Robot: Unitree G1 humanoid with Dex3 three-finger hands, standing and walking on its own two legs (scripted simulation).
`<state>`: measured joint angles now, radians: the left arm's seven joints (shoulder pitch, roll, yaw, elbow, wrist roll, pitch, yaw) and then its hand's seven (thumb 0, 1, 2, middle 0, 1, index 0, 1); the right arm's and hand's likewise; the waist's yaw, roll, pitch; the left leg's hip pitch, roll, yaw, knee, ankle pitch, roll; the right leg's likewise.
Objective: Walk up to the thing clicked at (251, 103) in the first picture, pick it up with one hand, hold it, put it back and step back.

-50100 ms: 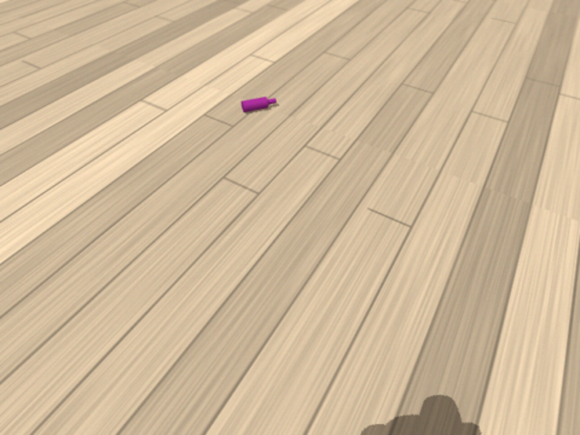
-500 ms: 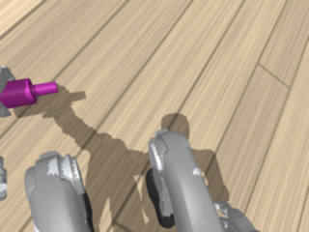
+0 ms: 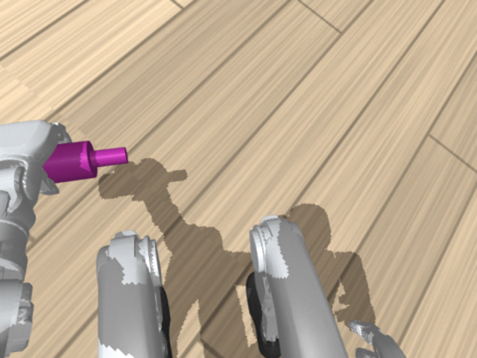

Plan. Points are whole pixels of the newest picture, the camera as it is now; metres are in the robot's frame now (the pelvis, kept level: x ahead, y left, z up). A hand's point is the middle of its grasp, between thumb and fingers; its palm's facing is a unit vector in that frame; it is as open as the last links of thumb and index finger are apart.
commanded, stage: lift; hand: left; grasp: from above
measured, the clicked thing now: (63, 162) +0.46 +0.27 -0.14
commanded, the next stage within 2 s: hold in 1.20 s
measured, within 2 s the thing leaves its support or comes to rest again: neither
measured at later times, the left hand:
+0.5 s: hand out of the picture +0.37 +0.28 +0.09, palm faces -0.41 -0.12 -0.90, open 9.3 cm
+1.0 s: hand out of the picture +0.36 +0.26 +0.23, palm faces -0.42 -0.11 -0.90, open 9.3 cm
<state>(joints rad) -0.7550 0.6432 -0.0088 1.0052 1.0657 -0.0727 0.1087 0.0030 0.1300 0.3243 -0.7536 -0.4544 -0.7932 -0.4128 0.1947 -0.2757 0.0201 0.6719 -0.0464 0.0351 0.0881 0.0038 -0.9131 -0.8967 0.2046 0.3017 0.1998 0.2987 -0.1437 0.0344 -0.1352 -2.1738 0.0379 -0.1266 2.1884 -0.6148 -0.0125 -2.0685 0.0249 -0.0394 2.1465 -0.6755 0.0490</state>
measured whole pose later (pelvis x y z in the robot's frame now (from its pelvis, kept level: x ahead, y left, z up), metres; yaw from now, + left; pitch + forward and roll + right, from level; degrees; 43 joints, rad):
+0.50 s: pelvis +0.01 +0.00 +0.16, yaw +4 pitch +26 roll -4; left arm -0.42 0.51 -0.10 0.65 0.98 0.04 0.05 0.00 0.13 0.33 -0.76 -0.45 -0.80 -0.41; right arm 0.16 -0.24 -0.01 0.66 0.02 0.05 -0.01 0.01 -0.90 -0.89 0.20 0.30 0.20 0.30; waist -0.08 0.05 -0.18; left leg -1.58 0.05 -0.06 1.67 -0.55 -0.01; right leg -1.50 0.01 -0.02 1.63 -0.59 0.04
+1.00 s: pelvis +0.05 +0.00 +0.30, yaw +5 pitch +14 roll -2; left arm -0.34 0.40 -0.17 0.80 1.00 0.04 0.13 0.00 0.10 0.40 -0.74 -0.49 -0.78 -0.45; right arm 0.24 -0.24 -0.03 0.73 0.04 -0.02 -0.06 0.01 -0.90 -0.90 0.20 0.30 0.20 0.30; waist -0.06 0.04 -0.12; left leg -0.90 0.05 -0.01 1.08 -0.42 -0.01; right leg -0.85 0.00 0.01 1.05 -0.45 0.03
